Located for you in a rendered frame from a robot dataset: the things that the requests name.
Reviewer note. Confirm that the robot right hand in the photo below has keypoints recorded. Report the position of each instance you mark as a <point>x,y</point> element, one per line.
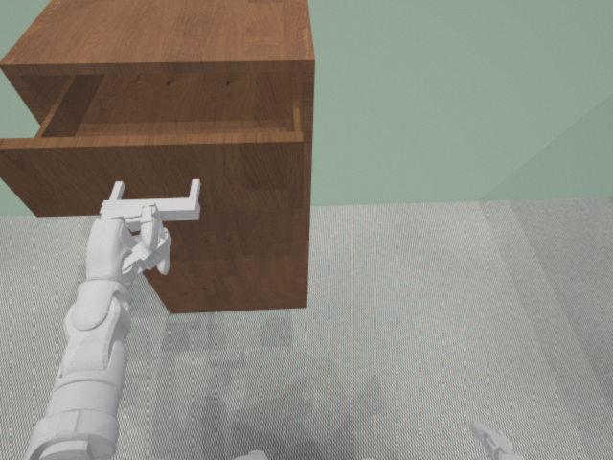
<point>497,445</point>

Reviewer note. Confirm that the robot left shin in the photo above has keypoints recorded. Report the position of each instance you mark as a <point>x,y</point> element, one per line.
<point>256,452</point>

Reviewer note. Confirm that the drawer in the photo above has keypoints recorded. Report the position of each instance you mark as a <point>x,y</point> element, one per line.
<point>238,133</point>

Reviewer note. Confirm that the handle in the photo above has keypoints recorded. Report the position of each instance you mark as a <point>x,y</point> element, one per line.
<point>186,208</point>

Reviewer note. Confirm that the robot left forearm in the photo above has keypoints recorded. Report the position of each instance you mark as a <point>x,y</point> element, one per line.
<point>80,420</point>

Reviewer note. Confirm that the robot left hand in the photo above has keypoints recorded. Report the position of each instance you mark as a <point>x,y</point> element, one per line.
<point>110,243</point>

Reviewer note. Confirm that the cabinet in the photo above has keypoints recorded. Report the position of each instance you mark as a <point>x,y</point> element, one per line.
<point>224,261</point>

